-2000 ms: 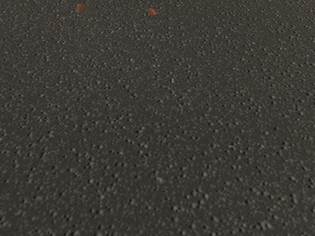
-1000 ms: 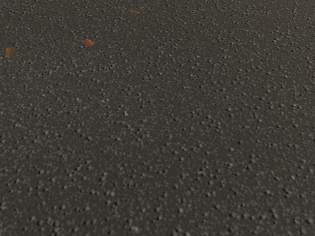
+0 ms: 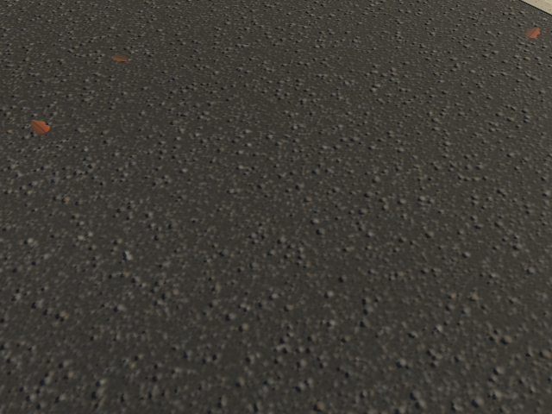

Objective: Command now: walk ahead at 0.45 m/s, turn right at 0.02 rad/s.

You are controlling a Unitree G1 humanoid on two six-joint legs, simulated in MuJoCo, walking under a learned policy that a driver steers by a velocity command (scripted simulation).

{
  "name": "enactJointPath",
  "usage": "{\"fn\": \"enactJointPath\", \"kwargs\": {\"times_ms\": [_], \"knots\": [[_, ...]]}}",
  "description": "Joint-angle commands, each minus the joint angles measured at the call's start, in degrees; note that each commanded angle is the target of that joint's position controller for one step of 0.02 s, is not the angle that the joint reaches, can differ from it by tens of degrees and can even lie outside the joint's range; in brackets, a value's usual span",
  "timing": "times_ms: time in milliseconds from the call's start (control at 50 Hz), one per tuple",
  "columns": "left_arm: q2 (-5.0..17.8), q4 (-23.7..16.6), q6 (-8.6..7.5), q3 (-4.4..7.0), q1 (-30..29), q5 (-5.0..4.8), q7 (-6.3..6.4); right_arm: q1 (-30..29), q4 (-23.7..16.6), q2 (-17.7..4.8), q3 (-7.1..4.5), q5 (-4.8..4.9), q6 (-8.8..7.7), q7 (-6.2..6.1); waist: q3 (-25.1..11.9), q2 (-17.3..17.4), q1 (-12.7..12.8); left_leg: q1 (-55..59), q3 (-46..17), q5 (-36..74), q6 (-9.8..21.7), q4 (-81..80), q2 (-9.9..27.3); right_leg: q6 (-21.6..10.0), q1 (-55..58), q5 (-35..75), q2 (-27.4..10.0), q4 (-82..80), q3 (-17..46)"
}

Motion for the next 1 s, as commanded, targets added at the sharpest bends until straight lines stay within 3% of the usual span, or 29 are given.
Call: {"fn": "enactJointPath", "kwargs": {"times_ms": [20,80,120,140,160,180,200,220,240,260,280,320,360,400,480,540,640,680,700,720,740,760,780,800,820,840,880,920,1000], "knots": [[8.11,-1.0,-0.94,1.34,1.27,0.03,0.28,-10.46,-6.68,-1.51,0.52,0.35,-0.78,0.25,6.95,-8.27,1.06,-2.74,2.43,4.36,-0.22,-7.51,-1.09,-7.33,-5.16,22.96,-13.71,-3.26,5.65],[9.23,0.37,-1.0,1.44,2.15,0.06,0.68,-12.38,-7.85,-2.0,0.65,0.49,-0.79,-0.11,7.27,-8.0,0.81,1.62,3.24,4.5,2.35,-13.9,-2.45,-6.78,-2.77,28.74,-15.77,-2.5,5.2],[10.07,0.74,-0.97,1.53,0.74,0.16,0.97,-9.02,-7.12,-2.85,0.24,0.52,-1.0,-0.81,5.24,-8.11,-1.47,7.89,3.92,1.76,4.61,-16.25,-4.55,-5.52,-0.63,42.23,-16.4,2.76,3.82],[10.74,0.95,-0.84,1.7,0.21,0.4,1.1,-4.22,-5.64,-3.91,-0.3,0.53,-1.2,-1.39,2.18,-8.39,-3.7,13.72,4.27,-0.38,5.63,-16.93,-6.34,-4.62,0.28,51.14,-16.19,9.17,3.0],[11.06,1.05,-0.46,1.82,-0.39,0.46,1.12,4.54,-2.68,-5.03,-0.99,0.45,-1.62,-1.99,-2.69,-7.21,-7.55,23.75,4.99,-0.17,6.83,-20.17,-8.19,-3.68,-0.95,54.61,-14.71,19.93,1.45],[10.34,0.76,-0.39,1.53,-0.13,0.33,1.04,14.17,0.23,-7.5,-1.95,-0.45,-2.19,-2.78,-8.25,-5.2,-11.11,38.29,0.45,-1.88,8.54,-21.39,-3.88,-2.87,-9.88,43.63,-12.23,34.02,0.13],[3.85,-1.19,-0.43,0.04,4.82,-1.19,0.44,20.4,0.98,-13.98,-3.41,-1.77,-2.49,-3.31,-16.9,6.98,-9.56,53.98,-24.53,-15.12,13.41,-24.87,13.85,-0.61,-27.19,12.44,-4.74,55.88,-2.95],[6.13,-0.44,-0.6,1.0,5.93,-0.77,0.24,18.44,1.3,-13.88,-3.32,0.07,-2.06,-2.54,-19.48,9.94,-8.01,53.18,-45.62,-16.88,17.03,-35.9,19.24,-1.07,-35.59,-14.46,1.64,66.62,3.88],[8.64,-1.66,-0.44,1.84,0.64,-0.04,0.27,11.03,0.58,-11.04,-2.73,1.22,-1.98,-2.38,-9.03,4.51,-5.09,44.68,-36.95,-20.43,15.4,-36.4,16.75,-1.98,-39.74,-9.78,-3.04,68.66,5.74],[8.17,-2.43,-0.78,1.63,-2.88,0.11,-0.15,6.22,-0.29,-6.57,-1.6,1.39,-2.35,-2.15,-3.0,0.04,-4.01,35.99,-28.66,-16.91,14.28,-37.96,14.47,-2.21,-39.16,-4.58,-5.71,65.51,4.63],[6.49,-2.39,-0.66,1.41,-3.88,0.12,-0.38,4.3,-0.02,-4.43,-0.92,1.14,-2.82,-2.11,-0.21,-0.75,-2.32,30.58,-22.62,-11.73,12.45,-39.73,11.42,-2.21,-36.96,-2.18,-7.77,61.72,3.91],[4.8,-1.53,0.82,1.06,-2.24,1.38,-0.99,4.62,1.56,-2.48,-0.14,1.2,-3.71,-2.28,0.81,0.66,0.07,24.79,-15.23,-2.65,10.88,-41.44,8.06,-1.12,-32.08,-0.72,-9.29,57.83,3.16],[4.02,-1.89,1.65,0.97,-3.34,1.4,-1.48,7.55,3.17,-2.97,-0.2,1.45,-4.67,-2.19,0.98,0.31,0.49,24.43,-12.1,3.14,11.54,-42.62,7.29,-0.2,-33.04,0.64,-9.67,55.86,1.86],[4.11,-3.49,2.12,0.95,-8.21,1.39,-1.73,9.7,4.41,-3.71,-0.33,1.63,-4.99,-2.21,2.89,0.0,0.04,25.42,-9.83,3.6,11.79,-44.6,6.68,0.96,-37.9,4.37,-10.78,52.16,0.66],[3.71,-6.97,1.99,0.61,-18.35,1.13,-1.95,13.89,6.33,-3.01,0.16,1.88,-4.89,-2.32,5.0,-0.59,-2.11,28.93,-5.97,10.48,10.89,-45.16,4.65,2.78,-42.84,12.37,-10.85,40.02,-1.67],[2.64,-8.73,1.67,-0.06,-23.99,0.73,-2.05,16.69,7.56,-3.23,0.34,1.79,-4.97,-2.63,4.99,0.06,-3.81,31.52,-3.98,16.53,9.95,-44.16,4.23,2.68,-40.54,16.58,-9.02,31.02,-3.71],[3.73,-11.07,1.14,0.07,-28.52,0.67,-1.67,19.59,9.7,-3.84,0.4,0.93,-4.36,-3.56,5.26,0.54,-4.48,41.64,-4.04,27.78,10.1,-39.86,7.42,0.09,-40.05,12.28,-6.83,24.04,-4.35],[4.77,-10.41,0.61,0.64,-24.89,0.7,-1.21,18.18,9.83,-4.51,0.28,0.67,-4.14,-3.91,3.36,1.16,-2.22,42.98,-3.8,41.23,9.11,-33.6,7.77,-1.76,-33.22,7.02,-4.34,21.81,-4.9],[5.83,-8.69,0.22,1.25,-18.91,0.74,-0.72,17.43,9.88,-5.07,0.18,0.56,-3.97,-3.9,0.26,1.47,0.37,42.75,-3.91,47.48,8.49,-26.65,7.2,-2.83,-26.2,5.02,-2.51,20.17,-5.12],[7.33,-5.6,-0.46,2.06,-8.91,1.25,-0.09,16.25,9.6,-5.07,0.28,0.93,-3.81,-3.72,-5.02,0.01,4.72,38.17,-2.54,44.47,7.5,-15.63,5.07,-4.4,-13.25,7.74,-2.72,16.52,-4.58],[12.02,-3.81,-0.93,3.41,1.47,2.83,0.84,15.83,7.54,-3.09,0.97,1.7,-4.05,-3.46,-12.7,-4.79,7.93,25.89,-1.03,25.55,6.63,0.86,2.13,-7.21,2.8,3.38,-14.92,16.21,8.03],[16.5,-3.63,-0.45,4.71,2.57,3.17,0.69,23.9,7.08,3.28,2.07,4.01,-3.82,-3.1,-20.1,-17.92,3.68,4.94,1.38,-20.33,4.35,21.24,-8.43,-14.66,17.59,0.61,-31.19,11.12,34.72],[12.32,-4.55,0.15,4.03,-1.47,1.22,0.23,19.19,8.05,-4.45,0.06,2.38,-3.24,-3.8,-15.65,-6.02,3.86,1.14,-5.65,-18.93,5.41,24.8,-5.72,-12.39,11.38,-3.38,-28.31,8.1,34.65],[9.03,-5.29,0.01,3.04,-7.41,0.72,0.14,14.81,6.58,-3.96,-0.27,2.36,-3.44,-3.54,-7.07,-5.35,1.61,0.6,-6.06,-13.11,5.59,22.91,-3.38,-10.32,2.47,-1.65,-26.07,5.89,24.71],[6.22,-5.39,-0.46,2.41,-10.15,0.81,-0.03,13.2,6.38,-2.35,-0.04,2.31,-3.43,-3.32,-2.96,-4.2,0.34,2.17,-5.69,-9.62,5.42,20.4,-1.35,-8.51,-4.06,3.26,-23.7,3.43,18.3],[4.93,-4.97,-0.87,2.07,-10.7,0.69,0.21,12.57,6.6,-1.69,-0.22,1.49,-2.77,-3.01,-0.74,-5.11,-0.7,3.94,-5.52,-8.21,5.09,18.57,-0.27,-6.66,-8.23,6.06,-21.48,2.17,13.14],[3.63,-3.87,-1.68,1.65,-9.78,0.33,0.59,13.47,6.6,0.11,-0.21,0.58,-1.1,-2.05,0.14,-6.64,-2.62,6.81,-4.88,-6.73,4.03,16.99,0.4,-4.91,-12.48,10.32,-19.35,0.46,6.75],[4.64,-3.01,-2.62,1.95,-7.94,-0.15,0.68,11.32,5.48,0.99,-0.29,0.51,-0.09,-1.43,1.01,-6.33,-3.37,4.09,-4.05,-4.46,3.37,15.97,0.93,-4.69,-12.54,14.34,-18.92,-0.65,2.47],[4.78,-2.0,-2.87,2.04,-4.92,0.16,0.86,2.97,2.12,1.13,-0.18,0.59,0.44,-0.64,3.41,-6.49,-2.55,-2.51,-2.19,3.75,2.3,9.42,1.84,-4.14,-11.3,18.16,-17.32,-1.9,-4.6]]}}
